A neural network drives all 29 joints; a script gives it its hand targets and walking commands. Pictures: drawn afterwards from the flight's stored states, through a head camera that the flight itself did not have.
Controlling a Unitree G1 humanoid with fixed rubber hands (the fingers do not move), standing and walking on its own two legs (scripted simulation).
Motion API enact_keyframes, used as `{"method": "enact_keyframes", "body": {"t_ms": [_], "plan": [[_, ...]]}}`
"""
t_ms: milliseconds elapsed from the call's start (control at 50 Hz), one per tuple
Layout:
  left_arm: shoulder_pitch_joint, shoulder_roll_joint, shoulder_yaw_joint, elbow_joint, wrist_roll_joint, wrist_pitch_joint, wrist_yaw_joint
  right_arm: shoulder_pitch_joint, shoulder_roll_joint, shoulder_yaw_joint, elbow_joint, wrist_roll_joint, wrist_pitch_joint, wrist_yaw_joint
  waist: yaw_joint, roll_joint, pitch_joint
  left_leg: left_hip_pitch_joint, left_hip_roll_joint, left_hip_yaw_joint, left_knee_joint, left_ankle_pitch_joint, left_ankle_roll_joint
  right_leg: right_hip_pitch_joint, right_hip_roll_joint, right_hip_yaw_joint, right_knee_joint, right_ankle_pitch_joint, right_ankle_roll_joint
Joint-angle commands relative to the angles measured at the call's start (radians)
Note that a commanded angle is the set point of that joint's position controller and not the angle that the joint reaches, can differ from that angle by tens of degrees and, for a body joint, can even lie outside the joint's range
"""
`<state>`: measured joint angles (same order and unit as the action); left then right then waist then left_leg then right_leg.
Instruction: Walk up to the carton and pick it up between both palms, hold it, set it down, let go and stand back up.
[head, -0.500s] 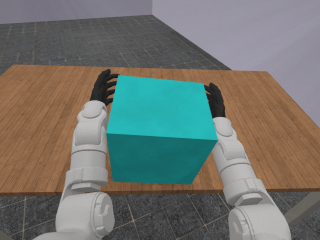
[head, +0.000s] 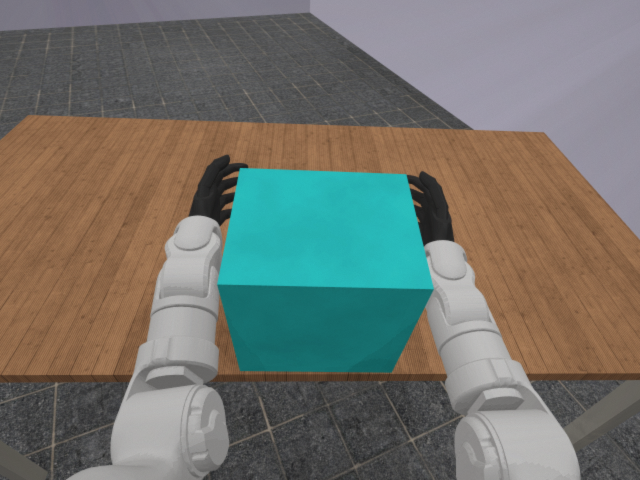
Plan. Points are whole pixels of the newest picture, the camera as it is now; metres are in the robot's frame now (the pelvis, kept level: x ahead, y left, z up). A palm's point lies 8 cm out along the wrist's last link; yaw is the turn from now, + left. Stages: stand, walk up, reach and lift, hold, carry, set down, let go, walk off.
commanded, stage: set down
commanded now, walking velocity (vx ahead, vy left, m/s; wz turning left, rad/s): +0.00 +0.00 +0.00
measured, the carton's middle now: (320, 276) +0.34 +0.02 +0.11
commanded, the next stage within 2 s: none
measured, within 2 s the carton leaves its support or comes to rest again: rests again in 1.70 s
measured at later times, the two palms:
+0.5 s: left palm (216, 221) +0.42 +0.16 +0.13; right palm (430, 239) +0.39 -0.13 +0.13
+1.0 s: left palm (219, 231) +0.42 +0.16 +0.11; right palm (429, 249) +0.39 -0.13 +0.11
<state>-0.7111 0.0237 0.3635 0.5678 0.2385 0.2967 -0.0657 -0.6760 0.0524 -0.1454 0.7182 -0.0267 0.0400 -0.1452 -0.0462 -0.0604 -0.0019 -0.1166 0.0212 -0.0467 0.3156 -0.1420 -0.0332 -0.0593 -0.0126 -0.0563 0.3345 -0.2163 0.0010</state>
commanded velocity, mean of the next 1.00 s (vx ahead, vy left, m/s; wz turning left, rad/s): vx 0.00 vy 0.00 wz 0.00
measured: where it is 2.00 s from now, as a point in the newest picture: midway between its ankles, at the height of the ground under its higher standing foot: outside the picture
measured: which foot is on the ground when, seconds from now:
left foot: down 0.00-1.00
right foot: down 0.00-1.00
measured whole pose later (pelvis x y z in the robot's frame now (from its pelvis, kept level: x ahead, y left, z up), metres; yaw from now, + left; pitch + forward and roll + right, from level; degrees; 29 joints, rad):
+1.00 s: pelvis +0.02 +0.00 +0.00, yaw +0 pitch -2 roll +0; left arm -0.71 0.02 0.41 0.72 0.27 0.16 -0.11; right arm -0.63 0.12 -0.26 0.72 -0.17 -0.02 -0.13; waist -0.04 -0.06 0.02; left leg -0.12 0.02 -0.05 0.32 -0.16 -0.03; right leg -0.06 -0.01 -0.06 0.33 -0.24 0.00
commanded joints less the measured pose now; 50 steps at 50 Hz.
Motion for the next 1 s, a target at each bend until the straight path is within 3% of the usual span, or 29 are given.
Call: {"method": "enact_keyframes", "body": {"t_ms": [0,60,100,160,200,220,260,320,340,400,420,440,480,500,540,660,700,740,780,800,840,900,920,960,980], "plan": [[-0.670,-0.490,-0.266,0.016,0.009,-0.068,-0.130,-0.756,0.505,0.185,-0.095,-0.081,-0.085,0.111,0.047,0.084,-0.375,0.129,-0.063,0.153,-0.025,0.184,0.007,0.155,0.034,-0.026,-0.029,0.377,0.085],[-0.602,-0.503,-0.255,0.050,0.031,-0.067,-0.141,-0.716,0.514,0.179,-0.079,-0.090,-0.084,0.099,0.035,0.049,-0.352,0.139,-0.061,0.154,-0.023,0.216,0.007,0.175,0.033,-0.025,-0.036,0.431,0.094],[-0.652,-0.513,-0.275,0.016,0.023,-0.081,-0.142,-0.699,0.520,0.175,-0.075,-0.101,-0.086,0.097,0.020,0.077,-0.367,0.137,-0.058,0.146,-0.024,0.220,-0.002,0.169,0.035,-0.029,-0.028,0.440,0.094],[-0.597,-0.514,-0.269,0.045,0.026,-0.080,-0.142,-0.691,0.514,0.181,-0.087,-0.100,-0.089,0.096,0.021,0.067,-0.367,0.142,-0.062,0.150,-0.009,0.272,-0.002,0.176,0.035,-0.026,-0.021,0.511,0.096],[-0.591,-0.494,-0.233,0.068,0.043,-0.079,-0.151,-0.687,0.528,0.193,-0.087,-0.103,-0.082,0.092,0.034,0.049,-0.336,0.099,-0.066,0.151,-0.026,0.224,0.011,0.207,0.028,-0.016,-0.022,0.513,0.101],[-0.611,-0.502,-0.251,0.058,0.036,-0.086,-0.154,-0.689,0.526,0.178,-0.094,-0.112,-0.085,0.093,0.014,0.052,-0.354,0.102,-0.064,0.148,-0.025,0.212,0.004,0.204,0.031,-0.021,-0.015,0.518,0.106],[-0.608,-0.508,-0.261,0.044,0.028,-0.098,-0.153,-0.669,0.530,0.172,-0.080,-0.124,-0.094,0.090,0.010,0.064,-0.367,0.108,-0.060,0.146,-0.013,0.255,-0.003,0.198,0.032,-0.023,-0.011,0.549,0.100],[-0.612,-0.513,-0.260,0.042,0.032,-0.113,-0.144,-0.667,0.549,0.191,-0.078,-0.125,-0.097,0.089,0.013,0.060,-0.413,0.099,-0.064,0.143,-0.003,0.277,-0.004,0.216,0.028,-0.018,0.000,0.604,0.100],[-0.598,-0.507,-0.249,0.072,0.035,-0.113,-0.151,-0.675,0.557,0.196,-0.104,-0.121,-0.102,0.088,0.028,0.054,-0.419,0.088,-0.065,0.149,-0.008,0.260,-0.002,0.224,0.031,-0.017,-0.001,0.588,0.107],[-0.601,-0.513,-0.259,0.059,0.038,-0.119,-0.150,-0.679,0.553,0.189,-0.107,-0.131,-0.109,0.088,0.021,0.067,-0.414,0.080,-0.064,0.144,-0.010,0.286,-0.003,0.226,0.028,-0.014,0.005,0.638,0.107],[-0.619,-0.506,-0.255,0.069,0.037,-0.120,-0.151,-0.671,0.554,0.182,-0.095,-0.132,-0.105,0.085,0.010,0.076,-0.406,0.071,-0.065,0.147,-0.013,0.270,-0.009,0.216,0.026,-0.015,0.003,0.628,0.109],[-0.598,-0.498,-0.234,0.084,0.047,-0.120,-0.153,-0.661,0.552,0.183,-0.092,-0.136,-0.101,0.090,0.027,0.075,-0.386,0.060,-0.066,0.150,-0.020,0.264,-0.003,0.215,0.027,-0.013,0.001,0.607,0.103],[-0.600,-0.484,-0.214,0.105,0.060,-0.115,-0.158,-0.650,0.547,0.155,-0.068,-0.147,-0.095,0.090,0.030,0.071,-0.349,0.046,-0.065,0.154,-0.037,0.229,0.004,0.216,0.026,-0.012,-0.009,0.573,0.108],[-0.620,-0.502,-0.237,0.088,0.048,-0.121,-0.155,-0.660,0.552,0.155,-0.093,-0.155,-0.105,0.091,0.018,0.070,-0.393,0.056,-0.061,0.155,-0.028,0.252,-0.003,0.220,0.029,-0.015,0.001,0.603,0.110],[-0.615,-0.492,-0.222,0.097,0.051,-0.128,-0.158,-0.667,0.554,0.156,-0.089,-0.158,-0.105,0.091,0.025,0.049,-0.370,0.029,-0.066,0.154,-0.034,0.222,0.010,0.220,0.022,-0.010,0.000,0.602,0.114],[-0.606,-0.485,-0.192,0.144,0.067,-0.140,-0.158,-0.653,0.546,0.112,-0.074,-0.179,-0.110,0.104,0.024,0.066,-0.366,0.025,-0.059,0.157,-0.043,0.222,0.006,0.198,0.029,-0.015,-0.009,0.559,0.106],[-0.612,-0.495,-0.210,0.117,0.058,-0.156,-0.154,-0.644,0.561,0.131,-0.067,-0.187,-0.115,0.106,0.032,0.052,-0.387,0.027,-0.057,0.159,-0.032,0.254,0.004,0.199,0.025,-0.011,0.001,0.608,0.108],[-0.606,-0.495,-0.202,0.144,0.056,-0.158,-0.158,-0.638,0.568,0.116,-0.077,-0.186,-0.118,0.104,0.021,0.063,-0.371,0.024,-0.059,0.157,-0.038,0.238,0.001,0.203,0.028,-0.012,-0.007,0.576,0.103],[-0.615,-0.478,-0.175,0.149,0.077,-0.161,-0.156,-0.643,0.568,0.110,-0.069,-0.202,-0.120,0.109,0.038,0.056,-0.376,0.002,-0.059,0.163,-0.038,0.217,0.008,0.215,0.020,-0.003,0.000,0.579,0.107],[-0.615,-0.493,-0.188,0.147,0.067,-0.165,-0.156,-0.644,0.569,0.102,-0.076,-0.208,-0.127,0.110,0.022,0.048,-0.379,0.009,-0.058,0.158,-0.038,0.214,0.006,0.201,0.021,-0.011,0.003,0.594,0.111],[-0.622,-0.491,-0.204,0.135,0.062,-0.182,-0.152,-0.620,0.580,0.101,-0.054,-0.206,-0.129,0.113,0.034,0.081,-0.403,0.012,-0.055,0.161,-0.033,0.232,0.000,0.186,0.021,-0.005,0.006,0.586,0.103],[-0.597,-0.477,-0.166,0.162,0.080,-0.182,-0.150,-0.603,0.572,0.096,-0.039,-0.230,-0.127,0.118,0.046,0.049,-0.366,0.009,-0.055,0.166,-0.046,0.218,0.007,0.197,0.021,-0.008,-0.002,0.573,0.108],[-0.590,-0.479,-0.168,0.168,0.087,-0.181,-0.155,-0.594,0.574,0.077,-0.040,-0.227,-0.129,0.117,0.034,0.072,-0.352,0.008,-0.058,0.169,-0.046,0.220,0.001,0.190,0.024,-0.008,-0.005,0.571,0.110],[-0.557,-0.479,-0.151,0.196,0.091,-0.176,-0.161,-0.598,0.573,0.064,-0.046,-0.236,-0.132,0.118,0.045,0.054,-0.343,0.003,-0.053,0.171,-0.052,0.195,0.010,0.183,0.017,-0.006,-0.012,0.543,0.110],[-0.602,-0.481,-0.165,0.177,0.086,-0.186,-0.161,-0.583,0.568,0.051,-0.032,-0.248,-0.134,0.118,0.017,0.055,-0.344,0.008,-0.056,0.165,-0.055,0.184,0.008,0.176,0.022,-0.015,-0.015,0.515,0.109]]}}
